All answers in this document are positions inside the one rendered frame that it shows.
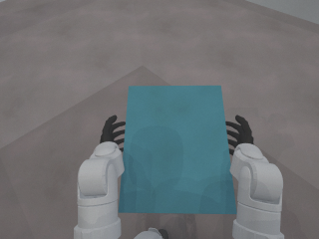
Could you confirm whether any left robot forearm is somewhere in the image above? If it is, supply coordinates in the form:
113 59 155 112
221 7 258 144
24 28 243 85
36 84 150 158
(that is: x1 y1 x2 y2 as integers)
74 141 125 239

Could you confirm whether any robot right hand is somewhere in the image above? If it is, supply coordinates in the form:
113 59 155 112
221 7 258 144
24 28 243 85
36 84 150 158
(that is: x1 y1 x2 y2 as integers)
225 115 254 155

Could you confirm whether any left robot foot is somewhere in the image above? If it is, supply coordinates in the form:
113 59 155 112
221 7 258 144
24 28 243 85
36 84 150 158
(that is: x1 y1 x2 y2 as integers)
158 229 168 239

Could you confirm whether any carton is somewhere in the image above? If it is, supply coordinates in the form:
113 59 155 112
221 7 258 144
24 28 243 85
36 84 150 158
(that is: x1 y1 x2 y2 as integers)
118 85 237 214

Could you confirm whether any robot left hand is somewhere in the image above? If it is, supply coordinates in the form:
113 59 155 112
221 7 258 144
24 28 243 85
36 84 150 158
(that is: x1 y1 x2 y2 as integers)
100 115 126 152

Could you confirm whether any right robot forearm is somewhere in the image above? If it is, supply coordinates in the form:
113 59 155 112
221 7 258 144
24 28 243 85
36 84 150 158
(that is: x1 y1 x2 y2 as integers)
229 143 285 239

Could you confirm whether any left robot shin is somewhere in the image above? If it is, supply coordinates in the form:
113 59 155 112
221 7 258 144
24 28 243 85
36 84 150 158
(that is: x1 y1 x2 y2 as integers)
148 228 161 236

